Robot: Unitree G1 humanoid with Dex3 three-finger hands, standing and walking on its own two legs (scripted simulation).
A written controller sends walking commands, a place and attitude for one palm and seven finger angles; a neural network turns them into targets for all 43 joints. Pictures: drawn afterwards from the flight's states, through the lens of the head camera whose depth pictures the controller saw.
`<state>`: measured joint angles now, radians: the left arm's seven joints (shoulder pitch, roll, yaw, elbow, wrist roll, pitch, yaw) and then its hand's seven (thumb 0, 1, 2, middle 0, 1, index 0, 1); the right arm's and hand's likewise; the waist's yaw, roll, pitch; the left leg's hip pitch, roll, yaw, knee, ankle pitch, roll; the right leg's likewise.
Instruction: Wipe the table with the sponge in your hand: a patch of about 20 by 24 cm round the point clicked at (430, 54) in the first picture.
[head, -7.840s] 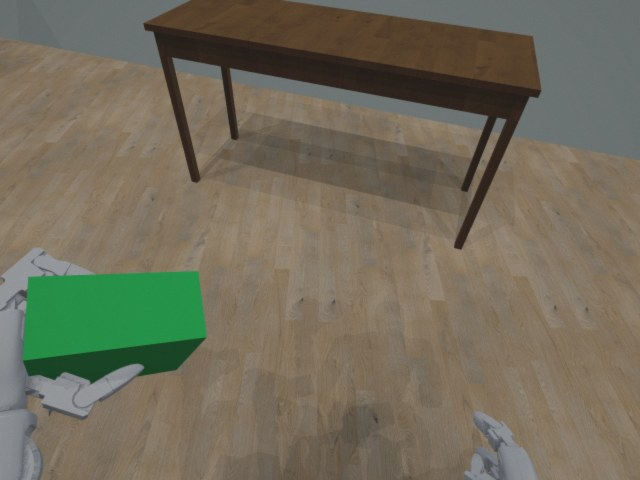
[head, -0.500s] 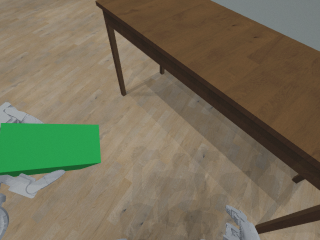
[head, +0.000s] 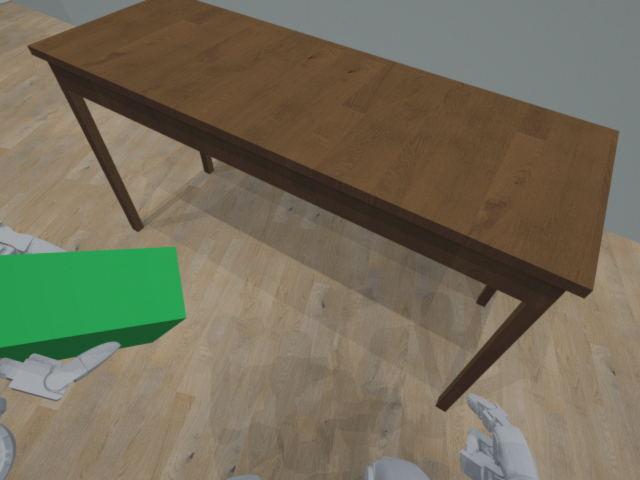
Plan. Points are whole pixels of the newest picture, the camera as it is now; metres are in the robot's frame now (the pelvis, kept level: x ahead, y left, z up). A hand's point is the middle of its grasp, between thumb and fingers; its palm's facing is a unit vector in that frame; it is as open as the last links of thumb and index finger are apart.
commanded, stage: turn to face it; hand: left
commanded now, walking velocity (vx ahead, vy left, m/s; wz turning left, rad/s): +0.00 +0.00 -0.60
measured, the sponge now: (115, 305) +0.23 +0.23 +0.15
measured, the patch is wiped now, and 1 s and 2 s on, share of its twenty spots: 0.00 0.00 0.00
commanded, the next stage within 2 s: take the last steps up to it in 1.32 s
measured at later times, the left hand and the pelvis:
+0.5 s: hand (264, 334) +0.21 +0.08 +0.17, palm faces +0.10 -0.84 -0.53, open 10.6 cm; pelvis -0.07 -0.08 +0.01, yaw -17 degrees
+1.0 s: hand (354, 362) +0.19 +0.00 +0.17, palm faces -0.13 -0.89 -0.43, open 10.6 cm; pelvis -0.13 -0.07 +0.00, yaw -36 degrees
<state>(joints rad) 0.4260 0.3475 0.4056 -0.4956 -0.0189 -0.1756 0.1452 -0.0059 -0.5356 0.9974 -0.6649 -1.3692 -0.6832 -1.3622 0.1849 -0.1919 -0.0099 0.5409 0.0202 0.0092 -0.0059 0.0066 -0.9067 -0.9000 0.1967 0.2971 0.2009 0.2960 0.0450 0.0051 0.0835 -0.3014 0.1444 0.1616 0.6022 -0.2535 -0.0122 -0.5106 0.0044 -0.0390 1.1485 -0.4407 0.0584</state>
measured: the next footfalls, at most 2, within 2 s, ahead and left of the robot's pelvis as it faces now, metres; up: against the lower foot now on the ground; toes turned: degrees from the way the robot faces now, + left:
right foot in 0.18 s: -0.01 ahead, -0.16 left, +0.00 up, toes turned -14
left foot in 0.76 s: -0.04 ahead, +0.07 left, +0.00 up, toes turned -23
